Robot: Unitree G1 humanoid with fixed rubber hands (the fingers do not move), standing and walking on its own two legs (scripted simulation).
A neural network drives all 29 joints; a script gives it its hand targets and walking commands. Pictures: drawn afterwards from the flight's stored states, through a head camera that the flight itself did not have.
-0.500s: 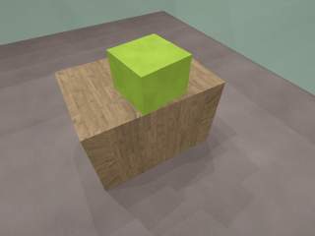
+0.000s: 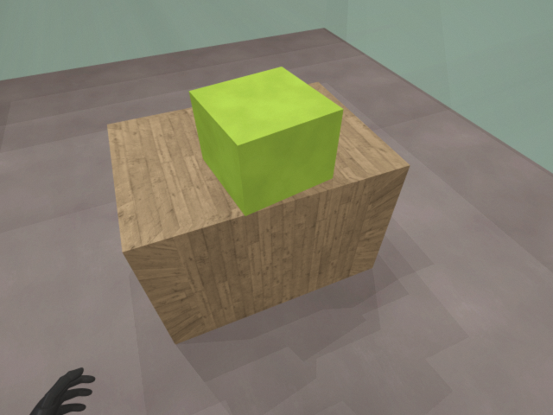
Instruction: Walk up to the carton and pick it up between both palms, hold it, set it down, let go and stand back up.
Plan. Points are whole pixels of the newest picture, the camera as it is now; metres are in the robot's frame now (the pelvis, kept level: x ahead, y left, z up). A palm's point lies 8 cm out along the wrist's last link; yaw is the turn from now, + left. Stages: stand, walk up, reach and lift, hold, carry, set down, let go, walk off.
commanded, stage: walk up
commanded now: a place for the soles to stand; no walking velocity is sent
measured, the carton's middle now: (264, 136) +0.85 +0.03 -0.06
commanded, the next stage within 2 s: none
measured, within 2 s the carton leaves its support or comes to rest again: neither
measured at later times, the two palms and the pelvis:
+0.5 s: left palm out of the picture +0.15 +0.24 -0.09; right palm (528, 338) +0.26 -0.40 -0.05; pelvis +0.15 -0.07 +0.02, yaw +11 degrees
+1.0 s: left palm (199, 365) +0.24 +0.14 -0.09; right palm (505, 230) +0.48 -0.48 -0.06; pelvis +0.32 -0.19 +0.01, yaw +18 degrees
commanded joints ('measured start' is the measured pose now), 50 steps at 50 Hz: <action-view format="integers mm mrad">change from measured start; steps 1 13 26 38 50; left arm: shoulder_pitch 15 99 67 50 142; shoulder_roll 329 227 154 279 194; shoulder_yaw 89 13 -20 51 -25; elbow -105 -63 -89 -107 -36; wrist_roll -8 -4 -32 -32 -23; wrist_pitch -9 -24 0 -5 -11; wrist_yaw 42 25 19 50 48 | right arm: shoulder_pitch -70 -53 -12 -41 13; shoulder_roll -240 -152 -294 -228 -136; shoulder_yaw -29 -33 -54 -36 -25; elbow -139 -163 -177 -118 -127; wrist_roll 29 43 58 57 25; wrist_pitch -39 -44 -89 -50 -67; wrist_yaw -28 44 -36 -30 11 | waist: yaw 84 53 27 51 35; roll -226 -93 142 -178 39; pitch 50 -2 -1 107 -47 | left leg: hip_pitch -545 -68 125 -353 110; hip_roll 36 -15 195 55 -79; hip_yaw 143 322 94 188 342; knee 519 -98 -311 538 -241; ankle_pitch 15 194 814 39 254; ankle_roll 24 -17 174 17 5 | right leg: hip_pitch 159 69 -172 -53 -55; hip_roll -444 -232 -53 -329 -195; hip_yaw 736 88 37 514 86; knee -649 -439 221 -520 -231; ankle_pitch -938 -388 -91 -652 -391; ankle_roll -230 -193 -6 -249 -155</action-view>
